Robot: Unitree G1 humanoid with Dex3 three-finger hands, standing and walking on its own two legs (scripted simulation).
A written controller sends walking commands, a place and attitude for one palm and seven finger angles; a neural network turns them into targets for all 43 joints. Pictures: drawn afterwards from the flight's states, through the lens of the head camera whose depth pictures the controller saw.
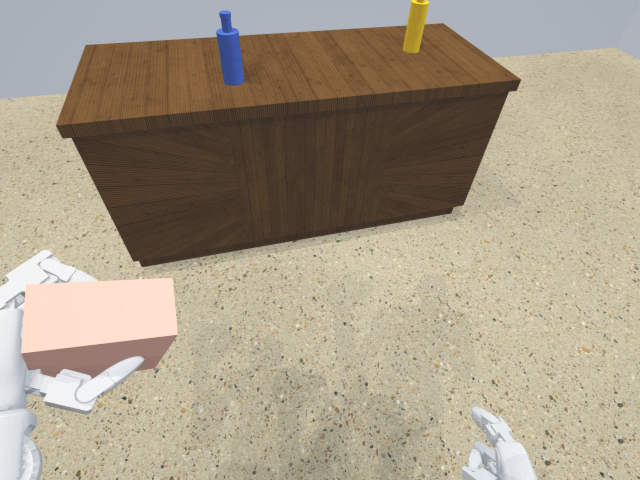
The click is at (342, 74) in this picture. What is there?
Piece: table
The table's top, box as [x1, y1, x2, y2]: [56, 23, 520, 138]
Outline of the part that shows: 520,79 442,23 424,25 419,51 416,53 408,53 402,49 406,26 242,35 239,36 244,82 235,86 230,86 223,82 216,37 85,45 56,126 62,138 510,91 516,90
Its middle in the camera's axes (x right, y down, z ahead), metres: -0.09 -0.61 +1.37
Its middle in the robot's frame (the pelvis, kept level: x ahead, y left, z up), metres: +1.42 +0.17 -0.10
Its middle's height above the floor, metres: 0.67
